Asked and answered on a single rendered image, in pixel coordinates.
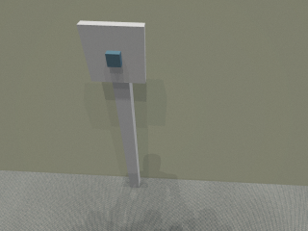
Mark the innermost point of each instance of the button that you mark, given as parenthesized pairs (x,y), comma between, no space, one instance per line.
(113,58)

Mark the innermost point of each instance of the panel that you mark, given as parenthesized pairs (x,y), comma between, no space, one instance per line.
(98,37)

